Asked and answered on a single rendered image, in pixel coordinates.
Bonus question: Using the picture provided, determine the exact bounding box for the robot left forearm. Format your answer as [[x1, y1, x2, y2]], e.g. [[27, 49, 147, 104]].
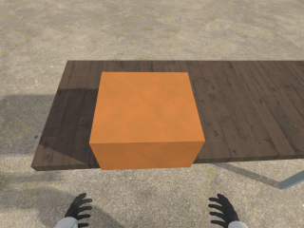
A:
[[53, 217, 78, 228]]

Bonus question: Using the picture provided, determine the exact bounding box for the right robot hand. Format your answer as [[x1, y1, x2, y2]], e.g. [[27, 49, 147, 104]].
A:
[[208, 193, 240, 228]]

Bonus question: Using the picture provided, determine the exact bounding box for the left robot hand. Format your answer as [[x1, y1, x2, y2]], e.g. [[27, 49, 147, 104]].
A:
[[64, 193, 93, 228]]

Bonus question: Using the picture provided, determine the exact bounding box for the table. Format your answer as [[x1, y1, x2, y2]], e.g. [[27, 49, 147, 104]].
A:
[[30, 60, 304, 190]]

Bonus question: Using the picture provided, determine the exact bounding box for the carton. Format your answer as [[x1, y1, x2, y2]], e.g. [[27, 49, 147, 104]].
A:
[[89, 71, 205, 170]]

